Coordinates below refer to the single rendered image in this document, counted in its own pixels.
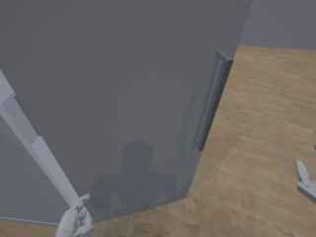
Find robot left hand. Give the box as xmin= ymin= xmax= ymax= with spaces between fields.
xmin=54 ymin=194 xmax=94 ymax=237

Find fridge door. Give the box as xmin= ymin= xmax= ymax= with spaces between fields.
xmin=0 ymin=0 xmax=254 ymax=223

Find robot right hand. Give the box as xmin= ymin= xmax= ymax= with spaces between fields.
xmin=295 ymin=142 xmax=316 ymax=203

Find handle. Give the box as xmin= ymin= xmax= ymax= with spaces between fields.
xmin=194 ymin=50 xmax=234 ymax=151

